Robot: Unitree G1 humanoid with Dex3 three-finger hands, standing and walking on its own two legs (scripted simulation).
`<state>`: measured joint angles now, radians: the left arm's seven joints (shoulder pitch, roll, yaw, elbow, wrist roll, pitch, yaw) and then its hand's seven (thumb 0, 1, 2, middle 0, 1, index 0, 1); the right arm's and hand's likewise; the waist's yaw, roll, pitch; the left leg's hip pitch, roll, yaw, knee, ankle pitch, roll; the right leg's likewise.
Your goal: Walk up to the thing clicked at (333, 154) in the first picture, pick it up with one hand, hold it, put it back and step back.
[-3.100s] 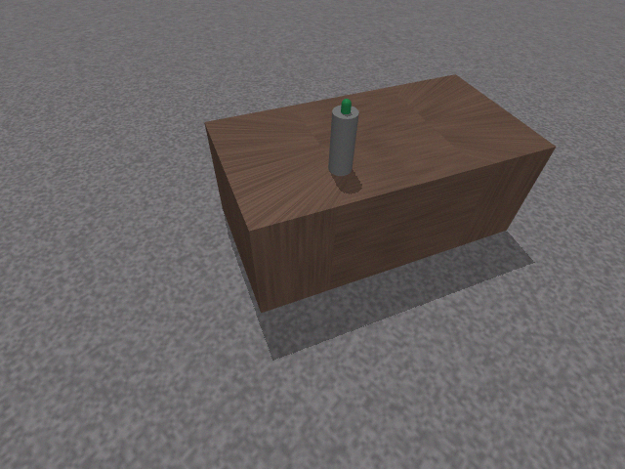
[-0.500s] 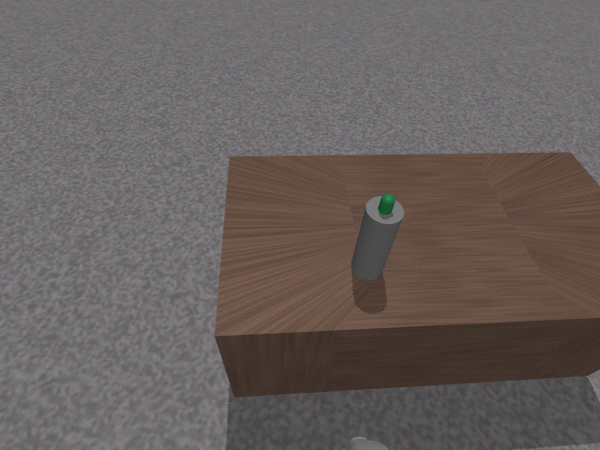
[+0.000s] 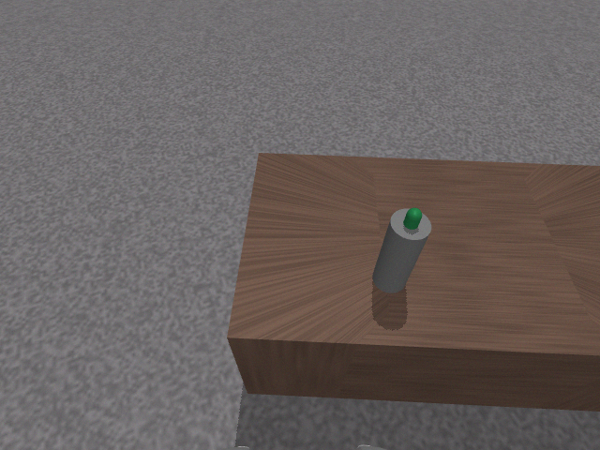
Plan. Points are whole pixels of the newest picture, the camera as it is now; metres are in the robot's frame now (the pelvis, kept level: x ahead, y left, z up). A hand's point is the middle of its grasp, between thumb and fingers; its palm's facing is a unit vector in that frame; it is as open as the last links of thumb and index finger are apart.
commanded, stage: walk up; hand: right
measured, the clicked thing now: (400, 248) +0.53 -0.21 -0.17
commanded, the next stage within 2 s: stand in 1.14 s
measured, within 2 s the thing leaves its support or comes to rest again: neither
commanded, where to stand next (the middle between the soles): +0.07 +0.03 m, yaw -3 degrees
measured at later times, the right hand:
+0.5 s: hand out of the picture +0.12 -0.23 -0.12, palm faces -0.02 +0.95 -0.32, open 7.4 cm
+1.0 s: hand out of the picture +0.09 -0.25 -0.12, palm faces +0.03 +0.94 -0.33, open 7.4 cm
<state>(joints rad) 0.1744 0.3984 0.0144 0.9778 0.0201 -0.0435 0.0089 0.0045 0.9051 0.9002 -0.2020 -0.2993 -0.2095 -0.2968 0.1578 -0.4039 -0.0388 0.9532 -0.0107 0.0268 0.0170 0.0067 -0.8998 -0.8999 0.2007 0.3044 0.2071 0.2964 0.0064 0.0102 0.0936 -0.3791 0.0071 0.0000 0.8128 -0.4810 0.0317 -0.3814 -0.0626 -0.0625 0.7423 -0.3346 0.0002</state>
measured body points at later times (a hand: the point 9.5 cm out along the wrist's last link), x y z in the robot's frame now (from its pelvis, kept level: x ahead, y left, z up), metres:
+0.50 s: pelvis +0.01 +0.02 +0.03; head +0.02 +0.02 +0.48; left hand +0.09 +0.33 -0.10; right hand +0.12 -0.28 -0.10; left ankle +0.02 +0.13 -0.71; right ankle +0.04 -0.13 -0.71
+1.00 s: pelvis +0.02 +0.01 +0.03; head +0.04 +0.01 +0.48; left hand +0.12 +0.31 -0.09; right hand +0.09 -0.30 -0.10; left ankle +0.02 +0.13 -0.71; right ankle +0.04 -0.13 -0.71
